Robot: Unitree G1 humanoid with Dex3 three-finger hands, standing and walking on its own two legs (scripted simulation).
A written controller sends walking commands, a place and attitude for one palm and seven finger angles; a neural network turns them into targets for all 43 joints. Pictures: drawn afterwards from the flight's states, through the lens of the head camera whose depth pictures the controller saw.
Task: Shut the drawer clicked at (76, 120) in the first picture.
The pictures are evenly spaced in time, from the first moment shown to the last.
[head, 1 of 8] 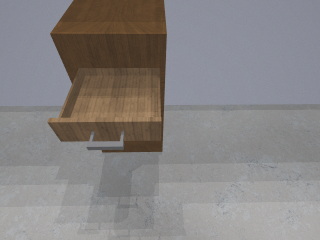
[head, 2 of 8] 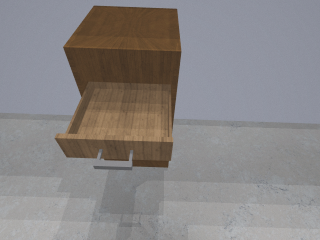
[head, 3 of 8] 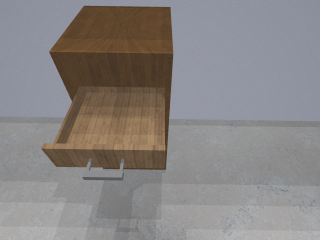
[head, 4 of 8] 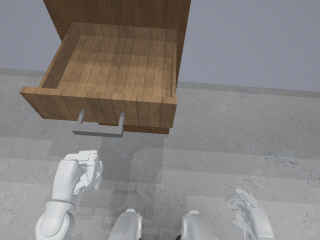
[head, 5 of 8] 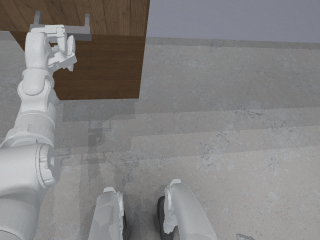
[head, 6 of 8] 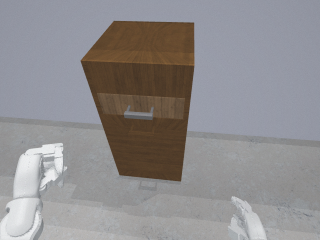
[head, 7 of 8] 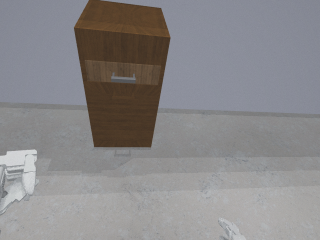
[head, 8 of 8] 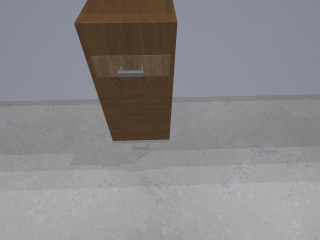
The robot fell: no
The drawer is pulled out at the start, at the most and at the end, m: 0.30 0.30 0.00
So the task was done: yes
